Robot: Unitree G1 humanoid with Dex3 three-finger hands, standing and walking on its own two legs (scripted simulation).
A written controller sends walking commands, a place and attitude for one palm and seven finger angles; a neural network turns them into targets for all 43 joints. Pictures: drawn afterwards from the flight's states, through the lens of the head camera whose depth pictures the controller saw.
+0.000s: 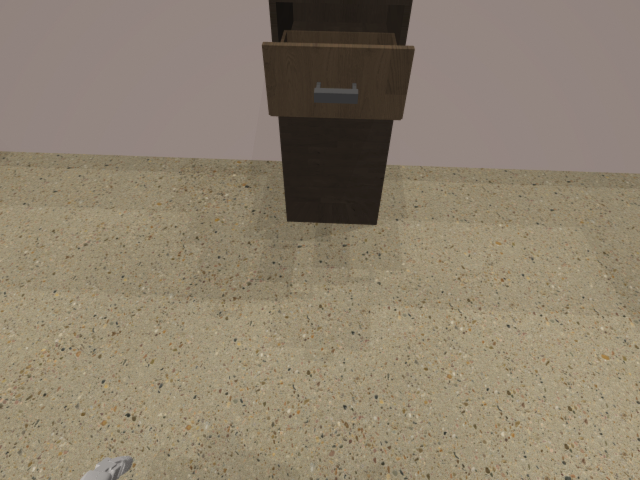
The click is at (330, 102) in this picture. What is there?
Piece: drawer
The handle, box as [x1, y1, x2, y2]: [314, 82, 357, 103]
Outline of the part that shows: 314,88 314,102 357,103 357,89 355,83 352,83 351,89 321,88 320,82 317,82 316,87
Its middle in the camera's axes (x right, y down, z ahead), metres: +0.04 -0.36 +0.94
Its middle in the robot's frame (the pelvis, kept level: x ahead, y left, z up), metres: +0.95 +0.01 +0.03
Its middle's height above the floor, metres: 0.79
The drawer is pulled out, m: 0.30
